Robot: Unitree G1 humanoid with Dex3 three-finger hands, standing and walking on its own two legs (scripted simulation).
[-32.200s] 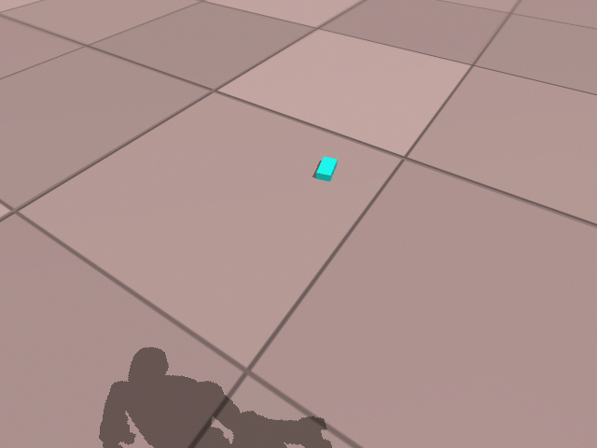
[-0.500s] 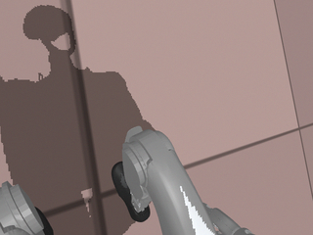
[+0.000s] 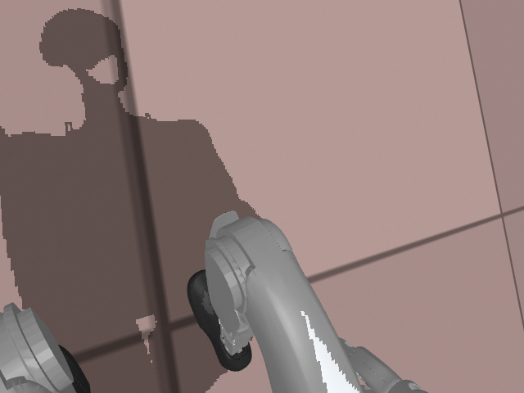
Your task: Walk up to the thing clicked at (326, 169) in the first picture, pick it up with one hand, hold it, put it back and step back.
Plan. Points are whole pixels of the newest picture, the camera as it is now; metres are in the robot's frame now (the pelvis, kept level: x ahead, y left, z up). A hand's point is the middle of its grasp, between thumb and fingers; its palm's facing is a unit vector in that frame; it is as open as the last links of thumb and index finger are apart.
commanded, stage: settle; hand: left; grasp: from above
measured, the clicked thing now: out of the picture +0.47 +0.34 -0.29
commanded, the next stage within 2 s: lift in 0.98 s
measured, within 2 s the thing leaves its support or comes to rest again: leaves its support in 0.36 s
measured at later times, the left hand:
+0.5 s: hand out of the picture +0.46 +0.35 -0.23, palm faces -0.41 -0.11 -0.91, open 10.3 cm
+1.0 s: hand out of the picture +0.45 +0.36 -0.14, palm faces -0.45 -0.09 -0.89, open 10.3 cm
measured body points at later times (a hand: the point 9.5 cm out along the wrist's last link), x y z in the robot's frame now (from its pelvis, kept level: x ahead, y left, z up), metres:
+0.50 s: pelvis +0.00 +0.00 +0.00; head +0.27 +0.14 +0.33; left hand +0.48 +0.35 -0.18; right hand +0.08 -0.25 -0.06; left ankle +0.06 +0.14 -0.27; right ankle +0.11 -0.12 -0.27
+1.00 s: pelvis +0.00 +0.00 +0.02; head +0.23 +0.11 +0.38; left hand +0.47 +0.36 -0.09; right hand +0.10 -0.26 -0.07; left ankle +0.06 +0.14 -0.27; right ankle +0.11 -0.12 -0.27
